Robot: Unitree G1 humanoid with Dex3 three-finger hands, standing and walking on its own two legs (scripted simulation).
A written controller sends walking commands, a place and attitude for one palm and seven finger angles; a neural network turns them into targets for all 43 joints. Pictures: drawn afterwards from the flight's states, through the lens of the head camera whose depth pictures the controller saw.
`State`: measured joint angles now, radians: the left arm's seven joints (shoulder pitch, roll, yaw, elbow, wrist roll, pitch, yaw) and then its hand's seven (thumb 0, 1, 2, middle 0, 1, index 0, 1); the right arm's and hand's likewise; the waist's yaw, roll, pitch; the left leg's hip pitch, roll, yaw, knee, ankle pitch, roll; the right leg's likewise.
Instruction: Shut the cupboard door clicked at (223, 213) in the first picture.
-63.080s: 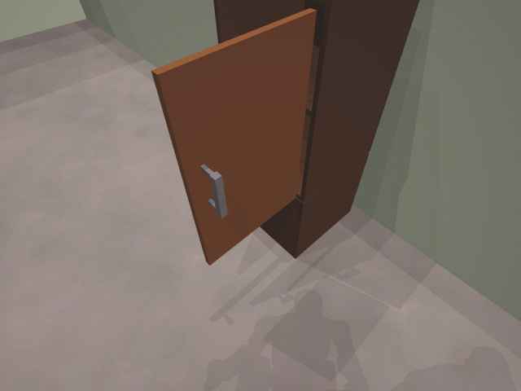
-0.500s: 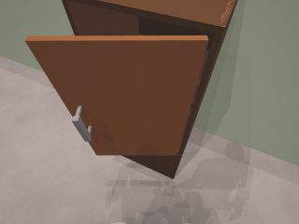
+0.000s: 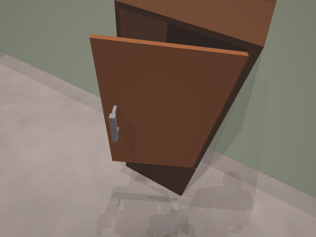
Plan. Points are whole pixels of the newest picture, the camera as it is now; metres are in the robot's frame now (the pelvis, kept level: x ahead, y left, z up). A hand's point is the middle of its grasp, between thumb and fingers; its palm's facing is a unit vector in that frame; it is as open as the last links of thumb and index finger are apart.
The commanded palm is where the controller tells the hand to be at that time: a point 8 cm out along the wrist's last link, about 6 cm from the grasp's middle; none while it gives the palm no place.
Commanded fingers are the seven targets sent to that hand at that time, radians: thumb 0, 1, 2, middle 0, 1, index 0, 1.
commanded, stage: come to a stop and stand still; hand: left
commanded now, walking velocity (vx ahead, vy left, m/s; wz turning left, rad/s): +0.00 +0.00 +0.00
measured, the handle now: (115, 124) +0.45 +0.18 -0.03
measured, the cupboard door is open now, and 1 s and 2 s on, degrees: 25 25 25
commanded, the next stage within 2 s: look again from close up in 0.74 s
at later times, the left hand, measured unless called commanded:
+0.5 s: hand out of the picture -0.05 +0.16 -0.18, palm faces +0.03 -0.99 -0.15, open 7.4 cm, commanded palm none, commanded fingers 0.00 0.90 0.90 -0.20 -0.30 -0.20 -0.30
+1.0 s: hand out of the picture -0.08 +0.16 -0.18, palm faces +0.05 -0.98 -0.18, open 7.4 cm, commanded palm none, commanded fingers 0.00 0.90 0.90 -0.20 -0.30 -0.20 -0.30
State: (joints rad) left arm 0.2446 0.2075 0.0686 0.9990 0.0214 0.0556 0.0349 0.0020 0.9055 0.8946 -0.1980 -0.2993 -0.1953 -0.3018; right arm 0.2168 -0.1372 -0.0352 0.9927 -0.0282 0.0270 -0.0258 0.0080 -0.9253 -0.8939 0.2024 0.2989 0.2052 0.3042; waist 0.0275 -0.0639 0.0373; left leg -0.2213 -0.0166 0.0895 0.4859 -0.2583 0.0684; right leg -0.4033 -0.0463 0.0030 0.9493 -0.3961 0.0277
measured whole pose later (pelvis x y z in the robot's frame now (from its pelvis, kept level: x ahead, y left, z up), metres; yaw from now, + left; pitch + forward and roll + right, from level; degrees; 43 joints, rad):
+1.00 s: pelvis -0.04 +0.01 -0.01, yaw +0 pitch +0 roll -1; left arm 0.40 0.10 -0.01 1.11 0.02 -0.02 0.05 0.00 0.90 0.89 -0.20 -0.30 -0.20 -0.30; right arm 0.32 -0.15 -0.01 1.07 -0.02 0.01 -0.01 0.02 -0.93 -0.89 0.20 0.30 0.20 0.30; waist -0.01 0.04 0.00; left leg -0.31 -0.03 0.09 0.53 -0.22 0.08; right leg -0.21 -0.03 -0.07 0.53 -0.31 0.00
